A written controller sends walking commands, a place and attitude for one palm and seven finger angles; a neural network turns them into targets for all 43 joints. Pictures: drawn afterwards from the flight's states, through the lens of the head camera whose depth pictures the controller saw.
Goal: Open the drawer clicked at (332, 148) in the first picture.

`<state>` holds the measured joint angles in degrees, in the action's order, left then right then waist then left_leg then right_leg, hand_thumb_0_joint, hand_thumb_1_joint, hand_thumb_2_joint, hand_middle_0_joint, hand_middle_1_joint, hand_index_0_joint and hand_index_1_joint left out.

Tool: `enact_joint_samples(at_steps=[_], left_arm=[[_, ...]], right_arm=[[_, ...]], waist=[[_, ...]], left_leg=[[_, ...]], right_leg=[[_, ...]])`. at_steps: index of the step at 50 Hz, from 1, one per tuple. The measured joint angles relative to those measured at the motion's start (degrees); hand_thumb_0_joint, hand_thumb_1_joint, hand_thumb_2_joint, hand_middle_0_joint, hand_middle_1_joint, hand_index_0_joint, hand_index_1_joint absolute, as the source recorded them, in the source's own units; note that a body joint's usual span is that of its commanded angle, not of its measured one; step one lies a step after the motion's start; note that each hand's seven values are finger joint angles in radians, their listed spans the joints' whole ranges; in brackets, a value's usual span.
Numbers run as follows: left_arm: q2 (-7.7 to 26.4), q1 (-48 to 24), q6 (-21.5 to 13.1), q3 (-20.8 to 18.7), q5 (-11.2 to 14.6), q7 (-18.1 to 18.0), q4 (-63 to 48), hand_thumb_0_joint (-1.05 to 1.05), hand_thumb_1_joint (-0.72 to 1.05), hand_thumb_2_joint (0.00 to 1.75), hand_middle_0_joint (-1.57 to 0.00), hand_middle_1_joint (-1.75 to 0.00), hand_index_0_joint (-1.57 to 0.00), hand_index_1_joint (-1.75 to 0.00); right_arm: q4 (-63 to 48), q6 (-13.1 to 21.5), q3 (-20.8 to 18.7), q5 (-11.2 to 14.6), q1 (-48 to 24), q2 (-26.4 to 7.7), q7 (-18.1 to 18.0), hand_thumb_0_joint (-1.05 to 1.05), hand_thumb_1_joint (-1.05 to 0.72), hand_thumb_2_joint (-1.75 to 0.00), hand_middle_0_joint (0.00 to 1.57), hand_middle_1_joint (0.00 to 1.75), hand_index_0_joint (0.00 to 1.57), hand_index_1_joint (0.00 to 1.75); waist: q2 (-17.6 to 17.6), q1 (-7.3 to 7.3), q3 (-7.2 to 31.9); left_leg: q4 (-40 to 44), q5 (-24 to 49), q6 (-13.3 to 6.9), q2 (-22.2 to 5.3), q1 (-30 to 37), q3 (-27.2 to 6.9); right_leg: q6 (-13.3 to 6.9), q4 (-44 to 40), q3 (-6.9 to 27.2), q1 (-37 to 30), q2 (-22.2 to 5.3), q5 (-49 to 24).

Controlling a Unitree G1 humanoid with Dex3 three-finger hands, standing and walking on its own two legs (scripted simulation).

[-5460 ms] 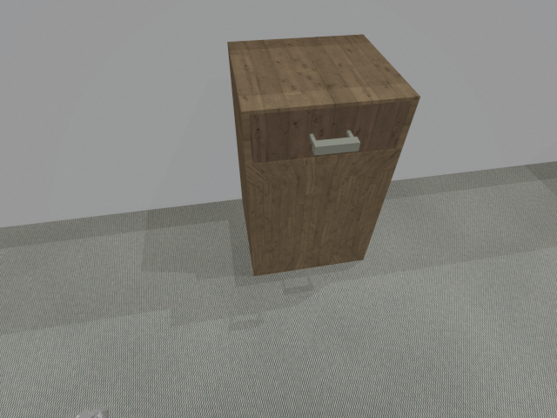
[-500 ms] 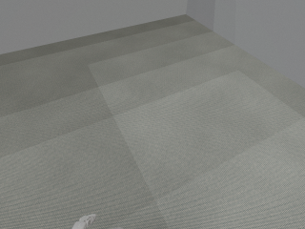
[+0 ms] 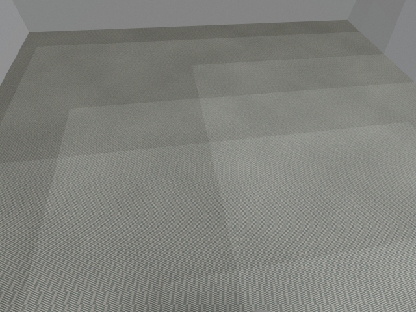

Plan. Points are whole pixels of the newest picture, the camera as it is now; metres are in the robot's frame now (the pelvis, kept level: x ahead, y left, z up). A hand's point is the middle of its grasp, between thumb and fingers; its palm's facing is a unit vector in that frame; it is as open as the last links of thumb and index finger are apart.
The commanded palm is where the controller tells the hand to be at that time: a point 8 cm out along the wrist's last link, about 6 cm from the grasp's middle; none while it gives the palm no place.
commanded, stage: turn to face it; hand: left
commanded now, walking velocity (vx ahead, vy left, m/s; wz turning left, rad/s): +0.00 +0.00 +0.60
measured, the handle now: out of the picture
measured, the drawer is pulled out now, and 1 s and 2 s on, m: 0.00 0.00 0.00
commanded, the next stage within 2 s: none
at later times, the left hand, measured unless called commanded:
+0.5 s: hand out of the picture -0.05 +0.15 -0.16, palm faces +0.36 -0.90 -0.25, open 7.4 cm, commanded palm none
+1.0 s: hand out of the picture -0.05 +0.19 -0.15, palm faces +0.60 -0.74 -0.30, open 7.4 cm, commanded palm none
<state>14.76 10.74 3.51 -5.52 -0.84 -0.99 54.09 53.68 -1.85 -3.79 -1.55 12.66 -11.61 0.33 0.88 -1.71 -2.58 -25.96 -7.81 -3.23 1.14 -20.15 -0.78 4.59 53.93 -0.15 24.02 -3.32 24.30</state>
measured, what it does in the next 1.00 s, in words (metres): steps on the spot, turning left: right foot, then left foot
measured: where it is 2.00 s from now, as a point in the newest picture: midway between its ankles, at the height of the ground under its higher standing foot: outside the picture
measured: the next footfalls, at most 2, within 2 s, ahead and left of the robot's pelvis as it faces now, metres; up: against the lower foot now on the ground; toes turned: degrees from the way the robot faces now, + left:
right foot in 0.16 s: +0.02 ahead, -0.16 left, +0.00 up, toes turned +5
left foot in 0.58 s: -0.05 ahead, +0.09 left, +0.00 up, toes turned +31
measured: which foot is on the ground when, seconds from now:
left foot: down 0.00-0.16, up 0.18-0.56, down 0.58-0.98, up 1.00-1.00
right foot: up 0.00-0.14, down 0.16-0.58, up 0.60-0.96, down 0.98-1.00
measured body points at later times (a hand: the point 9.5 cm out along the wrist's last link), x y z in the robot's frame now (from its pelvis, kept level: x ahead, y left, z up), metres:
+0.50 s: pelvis -0.03 -0.05 +0.00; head +0.02 -0.05 +0.44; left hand -0.07 +0.19 -0.14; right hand +0.15 -0.27 -0.15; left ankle -0.07 +0.09 -0.70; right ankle -0.02 -0.16 -0.74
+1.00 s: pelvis -0.02 -0.06 -0.01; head +0.02 -0.06 +0.43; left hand -0.08 +0.22 -0.13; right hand +0.19 -0.22 -0.17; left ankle -0.08 +0.07 -0.74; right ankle +0.05 -0.15 -0.74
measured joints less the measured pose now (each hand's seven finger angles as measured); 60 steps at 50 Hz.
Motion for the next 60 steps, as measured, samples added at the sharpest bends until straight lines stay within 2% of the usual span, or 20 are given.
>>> enact_joint_samples(at_steps=[5,8,11,14,16,21,26,29,30,32,34,36,42,46,48,50,52,55,57,60], left_arm=[[-1.5,-1.3,-0.5,1.0,0.4,0.0,-1.9,0.01,0.91,0.9,-0.2,-0.3,-0.2,-0.29],[-2.3,-0.5,-1.6,1.7,0.3,0.1,-3.6,0.0,0.91,0.9,-0.2,-0.3,-0.2,-0.29],[-4.0,0.6,-1.8,2.8,-0.2,-0.1,-3.7,0.0,0.91,0.9,-0.2,-0.3,-0.2,-0.3],[-4.7,2.1,-2.0,3.3,-0.3,-0.1,-3.2,0.0,0.9,0.9,-0.2,-0.3,-0.2,-0.3],[-4.8,2.5,-2.2,3.5,-0.3,-0.1,-2.8,0.0,0.9,0.9,-0.2,-0.3,-0.2,-0.3],[-4.8,3.1,-2.8,3.9,-0.6,0.2,-2.6,0.01,0.9,0.9,-0.2,-0.3,-0.21,-0.3],[-3.6,4.0,-2.6,3.5,-0.8,0.4,-2.2,0.0,0.9,0.9,-0.2,-0.3,-0.21,-0.3],[-2.1,5.1,-2.2,2.7,-0.5,0.6,-1.8,0.0,0.9,0.9,-0.2,-0.3,-0.21,-0.3],[-1.3,5.2,-1.8,2.3,-0.3,0.7,-1.6,0.0,0.9,0.9,-0.2,-0.3,-0.21,-0.3],[0.1,4.6,-0.4,1.7,-0.2,0.4,-0.9,0.01,0.9,0.9,-0.2,-0.3,-0.2,-0.3],[0.8,3.8,0.5,1.2,-0.1,0.2,-0.2,0.01,0.91,0.9,-0.2,-0.3,-0.2,-0.3],[1.1,2.8,0.6,0.8,-0.1,0.4,-0.4,0.01,0.91,0.9,-0.2,-0.3,-0.2,-0.29],[0.5,-0.2,-0.1,1.0,0.0,0.7,-3.2,0.01,0.91,0.9,-0.2,-0.3,-0.2,-0.29],[-0.6,-1.8,-0.8,1.6,0.2,0.7,-4.9,0.01,0.91,0.9,-0.2,-0.3,-0.2,-0.29],[-1.2,-2.1,-1.5,2.0,0.4,0.7,-5.8,0.01,0.91,0.9,-0.2,-0.3,-0.2,-0.29],[-2.2,-2.0,-2.6,2.5,0.0,0.5,-6.5,0.0,0.91,0.9,-0.2,-0.3,-0.2,-0.29],[-3.2,-1.5,-2.9,3.3,-0.2,0.4,-6.6,0.0,0.91,0.9,-0.2,-0.3,-0.2,-0.3],[-4.3,-0.3,-2.7,3.7,-0.4,0.1,-6.1,0.0,0.9,0.9,-0.2,-0.3,-0.2,-0.3],[-4.6,0.3,-2.6,3.9,-0.5,0.1,-5.5,0.0,0.9,0.9,-0.2,-0.3,-0.2,-0.3],[-4.5,0.9,-2.6,4.0,-0.7,0.1,-4.8,0.0,0.9,0.9,-0.2,-0.3,-0.21,-0.3]], right_arm=[[-0.4,-1.0,-0.8,-0.1,-0.7,-1.4,0.4,0.01,-0.91,-0.9,0.21,0.3,0.2,0.3],[-1.0,-2.1,-1.6,0.1,-0.6,-2.1,0.7,0.01,-0.91,-0.9,0.2,0.3,0.2,0.3],[-0.8,-3.0,-2.5,-0.2,-0.8,-3.4,0.8,0.01,-0.91,-0.9,0.2,0.3,0.2,0.3],[-0.9,-3.1,-2.6,-0.2,-1.1,-4.0,1.4,0.01,-0.91,-0.9,0.2,0.29,0.19,0.3],[-1.1,-3.0,-2.5,-0.1,-1.3,-4.0,1.5,0.01,-0.91,-0.9,0.2,0.29,0.19,0.3],[-0.4,-3.6,-1.9,0.1,-2.4,-3.9,1.6,0.01,-0.91,-0.9,0.2,0.29,0.19,0.3],[-0.4,-3.3,-0.8,0.5,-4.8,-3.3,1.7,0.01,-0.91,-0.9,0.2,0.29,0.19,0.3],[-1.7,-2.2,-0.2,0.5,-5.8,-3.1,1.8,0.01,-0.91,-0.9,0.2,0.29,0.19,0.3],[-2.1,-1.5,-0.2,0.3,-6.3,-2.8,1.7,0.01,-0.91,-0.9,0.2,0.29,0.19,0.3],[-2.7,-0.4,0.1,0.6,-7.1,-2.1,1.6,0.01,-0.91,-0.9,0.2,0.29,0.19,0.3],[-3.2,0.2,0.4,0.5,-6.8,-1.7,1.0,0.01,-0.91,-0.9,0.2,0.29,0.19,0.3],[-3.2,0.2,0.6,0.3,-6.3,-1.4,0.5,0.01,-0.91,-0.9,0.2,0.29,0.2,0.3],[-2.4,-0.5,0.6,0.0,-4.6,-1.3,0.6,0.01,-0.91,-0.9,0.2,0.3,0.2,0.3],[-2.0,-1.1,0.2,-0.1,-3.5,-1.5,0.7,0.01,-0.9,-0.9,0.21,0.3,0.2,0.3],[-1.9,-1.5,-0.2,0.1,-2.8,-1.8,0.7,0.01,-0.9,-0.9,0.21,0.3,0.2,0.3],[-1.8,-1.8,-0.9,0.4,-2.2,-2.5,0.8,0.01,-0.9,-0.9,0.21,0.3,0.2,0.3],[-1.3,-2.4,-1.5,0.2,-1.8,-3.1,0.7,0.01,-0.91,-0.9,0.2,0.3,0.2,0.3],[-0.7,-3.0,-1.9,0.0,-1.3,-3.8,1.2,0.01,-0.91,-0.9,0.2,0.3,0.2,0.3],[-0.5,-3.1,-1.9,0.1,-1.2,-3.9,1.5,0.01,-0.91,-0.9,0.2,0.29,0.19,0.3],[-0.2,-3.4,-1.7,0.2,-1.3,-3.7,1.8,0.01,-0.91,-0.9,0.2,0.29,0.19,0.3]], waist=[[1.3,-0.66,0.3],[1.2,-0.31,1.3],[2.4,0.18,1.2],[2.0,0.1,0.9],[1.3,-0.2,0.2],[-0.2,0.5,-1.4],[-1.6,2.22,-2.8],[-2.3,2.82,-2.6],[-3.1,2.77,-2.7],[-4.2,3.18,-3.3],[-3.7,2.88,-3.0],[-3.1,2.55,-2.7],[-1.1,1.58,-1.7],[0.2,0.47,-1.4],[0.8,0.14,-1.0],[2.0,0.21,-0.9],[2.5,0.01,-1.0],[2.3,-0.21,-1.1],[1.8,-0.47,-1.4],[0.6,-0.38,-1.9]], left_leg=[[-0.8,1.2,1.5,1.4,-1.7,-3.8],[-4.1,-0.9,3.0,3.0,-4.1,-5.3],[-21.1,-13.5,4.6,3.0,-9.6,-3.7],[-35.1,-13.0,5.8,1.1,-12.7,-0.7],[-38.2,-12.4,6.7,-0.5,-12.5,0.5],[-32.7,-14.7,7.8,-3.3,-8.2,2.4],[-19.7,-16.4,6.9,-3.7,-1.6,5.1],[-8.2,-9.7,5.4,-3.2,3.9,7.0],[-7.8,-8.3,4.2,-2.5,3.7,7.0],[-10.0,-10.1,2.3,-1.8,2.7,6.6],[-9.6,-10.6,1.7,-1.8,2.8,5.3],[-7.6,-9.4,2.0,-1.6,3.4,3.9],[-3.6,-6.2,2.0,-0.5,4.1,-0.4],[-4.3,-6.0,2.9,0.4,3.0,-3.2],[-6.1,-6.5,3.7,1.0,1.8,-4.6],[-11.6,-11.3,4.4,1.5,-0.7,-5.6],[-23.1,-18.1,4.8,2.1,-4.5,-4.4],[-36.6,-17.3,5.7,0.9,-8.3,-1.1],[-38.9,-16.1,6.5,-0.4,-8.8,0.5],[-35.3,-16.0,7.2,-2.2,-7.5,2.2]], right_leg=[[-0.9,-9.8,0.1,-4.4,1.9,0.7],[-3.0,-22.7,-0.7,-9.7,2.0,-3.4],[-4.9,-22.4,-3.1,-10.4,1.4,-5.6],[-5.2,-24.6,-5.0,-12.5,0.1,-6.5],[-5.3,-25.4,-6.5,-13.5,-0.9,-6.7],[-5.0,-24.9,-10.4,-14.2,-3.4,-6.0],[-3.9,-21.9,-13.9,-13.1,-5.8,-4.3],[-2.5,-17.2,-15.8,-11.2,-7.4,-1.9],[-1.8,-13.1,-14.8,-9.2,-8.3,-0.7],[-0.7,-2.1,-9.5,-4.4,-7.3,5.4],[-0.1,6.0,-6.0,-0.5,-5.3,6.2],[0.2,9.1,-4.0,1.9,-4.2,3.6],[0.6,1.5,-1.2,1.9,-2.0,0.5],[0.2,-8.0,-1.0,-1.8,0.0,0.0],[-0.2,-15.8,-1.5,-5.4,1.1,-3.9],[-3.4,-19.8,-2.7,-7.2,1.4,-6.4],[-5.0,-19.2,-4.3,-7.9,0.5,-5.9],[-5.2,-21.5,-6.3,-10.4,-1.1,-6.3],[-5.0,-22.8,-7.7,-11.7,-2.1,-6.7],[-4.7,-23.8,-9.9,-13.0,-3.6,-6.8]])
